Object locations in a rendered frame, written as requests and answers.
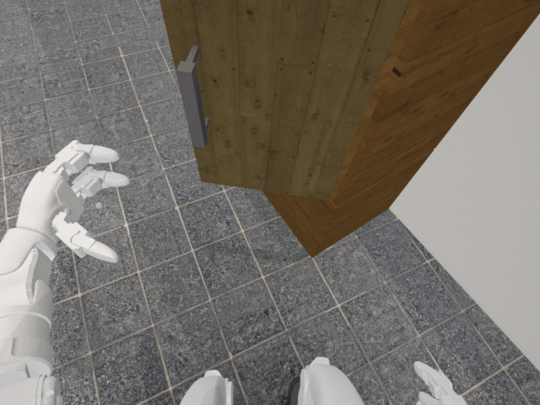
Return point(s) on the left robot upper arm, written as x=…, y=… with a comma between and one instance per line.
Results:
x=36, y=390

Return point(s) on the handle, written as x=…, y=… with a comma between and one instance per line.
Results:
x=188, y=80

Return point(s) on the left robot shin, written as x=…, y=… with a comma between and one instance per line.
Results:
x=212, y=372

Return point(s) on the robot left hand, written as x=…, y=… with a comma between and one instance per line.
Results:
x=48, y=194

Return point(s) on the cupboard door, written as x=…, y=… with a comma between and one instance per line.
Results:
x=285, y=84

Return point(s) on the robot left forearm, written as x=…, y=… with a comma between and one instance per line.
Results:
x=25, y=304

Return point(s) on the left robot thigh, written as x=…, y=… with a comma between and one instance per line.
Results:
x=210, y=390

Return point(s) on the robot right hand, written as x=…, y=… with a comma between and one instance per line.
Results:
x=439, y=385

